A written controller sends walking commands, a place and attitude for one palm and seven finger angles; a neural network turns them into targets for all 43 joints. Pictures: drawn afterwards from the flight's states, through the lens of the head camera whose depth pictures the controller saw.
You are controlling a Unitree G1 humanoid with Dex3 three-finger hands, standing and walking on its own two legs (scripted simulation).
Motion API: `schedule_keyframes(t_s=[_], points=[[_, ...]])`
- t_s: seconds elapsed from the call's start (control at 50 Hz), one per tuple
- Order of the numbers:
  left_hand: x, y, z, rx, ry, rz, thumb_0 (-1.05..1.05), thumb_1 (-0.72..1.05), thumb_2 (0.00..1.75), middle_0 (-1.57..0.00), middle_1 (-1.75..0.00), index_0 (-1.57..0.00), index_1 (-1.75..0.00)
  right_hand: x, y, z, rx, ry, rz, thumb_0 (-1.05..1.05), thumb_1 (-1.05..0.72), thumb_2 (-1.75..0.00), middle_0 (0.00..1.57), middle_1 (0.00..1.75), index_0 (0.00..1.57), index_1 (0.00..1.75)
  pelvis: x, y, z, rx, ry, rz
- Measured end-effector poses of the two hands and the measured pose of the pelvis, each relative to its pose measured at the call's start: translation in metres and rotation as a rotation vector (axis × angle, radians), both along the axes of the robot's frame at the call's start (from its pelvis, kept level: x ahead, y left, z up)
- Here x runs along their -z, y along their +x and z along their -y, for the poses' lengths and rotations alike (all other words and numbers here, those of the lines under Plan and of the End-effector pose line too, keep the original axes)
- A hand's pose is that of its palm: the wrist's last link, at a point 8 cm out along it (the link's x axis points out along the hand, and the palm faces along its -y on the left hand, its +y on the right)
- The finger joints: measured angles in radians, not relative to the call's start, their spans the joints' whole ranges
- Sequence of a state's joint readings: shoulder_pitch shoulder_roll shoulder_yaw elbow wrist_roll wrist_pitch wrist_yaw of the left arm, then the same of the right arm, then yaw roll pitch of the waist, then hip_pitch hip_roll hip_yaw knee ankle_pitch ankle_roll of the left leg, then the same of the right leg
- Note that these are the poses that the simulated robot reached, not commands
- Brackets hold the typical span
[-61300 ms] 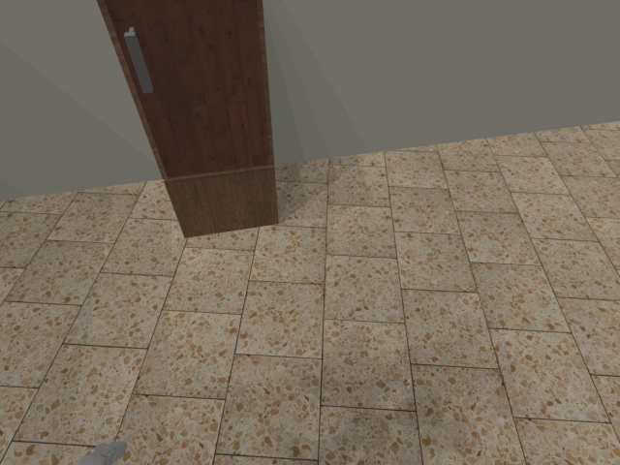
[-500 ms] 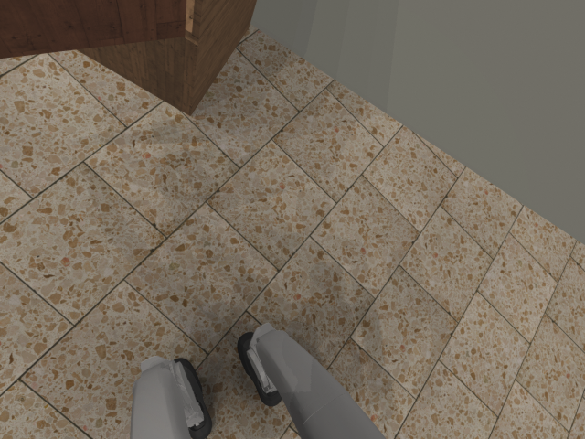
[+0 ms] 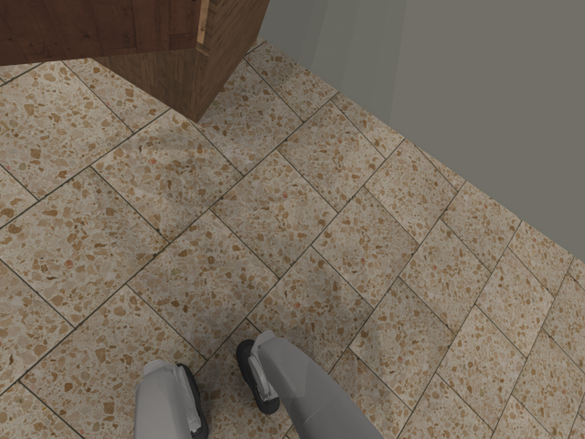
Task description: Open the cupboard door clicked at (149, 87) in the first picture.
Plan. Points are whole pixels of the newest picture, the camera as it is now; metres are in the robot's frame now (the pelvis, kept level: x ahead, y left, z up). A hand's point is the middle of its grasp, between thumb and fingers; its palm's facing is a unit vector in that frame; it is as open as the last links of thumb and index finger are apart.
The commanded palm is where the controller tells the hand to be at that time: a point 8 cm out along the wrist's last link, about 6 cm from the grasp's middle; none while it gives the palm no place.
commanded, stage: move the hooked fingers beside the handle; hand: left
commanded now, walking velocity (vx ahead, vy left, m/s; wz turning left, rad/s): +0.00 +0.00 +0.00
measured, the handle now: out of the picture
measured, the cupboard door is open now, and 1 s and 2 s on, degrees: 48 48 48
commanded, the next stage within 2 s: slide the fingers in behind the handle in 1.68 s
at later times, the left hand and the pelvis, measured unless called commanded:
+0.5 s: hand out of the picture +0.65 +0.28 +0.11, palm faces +0.08 -1.00 +0.02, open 14.0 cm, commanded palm +0.71 +0.23 +0.10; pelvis +0.00 +0.01 +0.00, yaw +0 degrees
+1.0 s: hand out of the picture +0.64 +0.26 +0.12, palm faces +0.09 -1.00 +0.02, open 14.0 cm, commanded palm +0.71 +0.23 +0.10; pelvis -0.01 +0.01 +0.00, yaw +0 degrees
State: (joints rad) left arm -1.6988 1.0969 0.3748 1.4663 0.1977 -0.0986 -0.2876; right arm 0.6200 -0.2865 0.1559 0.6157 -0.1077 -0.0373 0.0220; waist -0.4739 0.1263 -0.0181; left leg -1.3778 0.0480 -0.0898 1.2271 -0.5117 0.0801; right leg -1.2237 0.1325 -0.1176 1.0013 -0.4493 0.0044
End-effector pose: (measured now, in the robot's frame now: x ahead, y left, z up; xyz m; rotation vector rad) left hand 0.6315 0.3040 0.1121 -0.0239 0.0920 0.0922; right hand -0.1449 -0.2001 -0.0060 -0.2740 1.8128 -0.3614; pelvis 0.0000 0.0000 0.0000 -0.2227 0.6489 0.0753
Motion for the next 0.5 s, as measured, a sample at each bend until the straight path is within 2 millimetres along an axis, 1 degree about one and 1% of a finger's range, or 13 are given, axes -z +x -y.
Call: schedule_keyframes(t_s=[0.06, 0.14, 0.3, 0.4, 0.5], points=[[0.005, 0.000, 0.000, -0.006, 0.011, 0.004, -0.01, -0.50, 0.30, -0.30, -1.20, -0.30, -1.20, 0.002, -0.004, -0.003, 0.014, 0.004, -0.005, 0.00, -0.90, -0.89, 0.20, 0.30, 0.21, 0.30, 0.002, -0.002, 0.000, 0.010, 0.002, -0.002], [0.006, -0.001, -0.006, -0.014, 0.021, 0.016, -0.01, -0.50, 0.30, -0.30, -1.20, -0.30, -1.20, 0.006, -0.009, -0.010, 0.039, 0.011, -0.011, 0.00, -0.90, -0.89, 0.20, 0.30, 0.21, 0.30, 0.004, -0.004, -0.001, 0.020, 0.002, -0.006], [-0.006, -0.007, -0.023, -0.015, 0.009, 0.025, -0.01, -0.50, 0.30, -0.30, -1.20, -0.30, -1.20, 0.007, -0.008, -0.021, 0.061, 0.025, -0.014, 0.00, -0.90, -0.89, 0.20, 0.30, 0.21, 0.30, 0.002, -0.003, -0.003, 0.015, 0.000, -0.006], [-0.006, -0.011, -0.028, 0.002, -0.013, -0.004, -0.01, -0.50, 0.30, -0.30, -1.20, -0.30, -1.20, 0.005, -0.004, -0.020, 0.042, 0.019, -0.002, 0.00, -0.90, -0.89, 0.21, 0.30, 0.21, 0.30, -0.001, -0.002, -0.005, 0.003, -0.005, -0.002], [0.000, -0.011, -0.026, 0.015, -0.005, -0.010, -0.01, -0.50, 0.30, -0.30, -1.20, -0.30, -1.20, 0.004, -0.001, -0.014, 0.015, -0.001, 0.011, 0.00, -0.90, -0.89, 0.21, 0.30, 0.21, 0.30, 0.000, -0.003, -0.007, -0.003, -0.009, -0.002]])
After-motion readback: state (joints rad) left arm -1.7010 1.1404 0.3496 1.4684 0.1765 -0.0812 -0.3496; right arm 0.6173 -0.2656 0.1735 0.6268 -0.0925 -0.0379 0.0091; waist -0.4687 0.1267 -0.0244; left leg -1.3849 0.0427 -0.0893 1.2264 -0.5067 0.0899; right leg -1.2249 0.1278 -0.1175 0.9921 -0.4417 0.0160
